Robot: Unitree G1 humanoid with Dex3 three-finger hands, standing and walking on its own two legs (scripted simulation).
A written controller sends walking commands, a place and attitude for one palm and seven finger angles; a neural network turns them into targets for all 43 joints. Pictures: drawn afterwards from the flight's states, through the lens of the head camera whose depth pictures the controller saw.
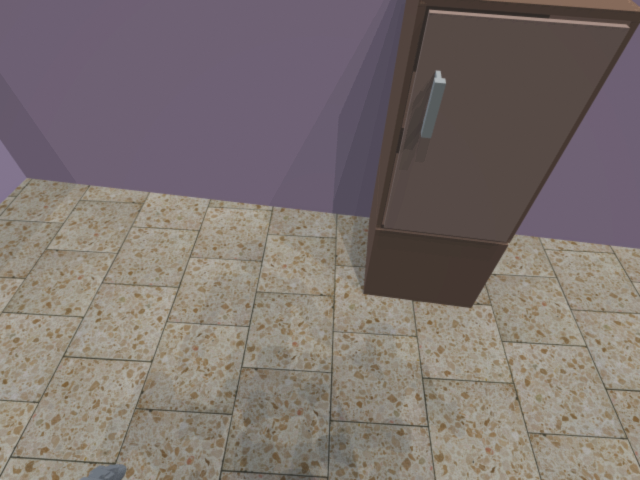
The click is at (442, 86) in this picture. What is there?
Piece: cupboard door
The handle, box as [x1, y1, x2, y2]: [421, 71, 445, 137]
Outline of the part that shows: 440,71 435,72 421,129 422,137 431,136 445,85 445,80 440,76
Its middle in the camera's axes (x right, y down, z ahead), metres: +0.24 -0.29 +0.84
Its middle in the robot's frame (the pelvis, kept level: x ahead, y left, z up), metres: +0.84 -0.19 +0.05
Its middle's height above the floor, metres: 0.82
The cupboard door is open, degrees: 0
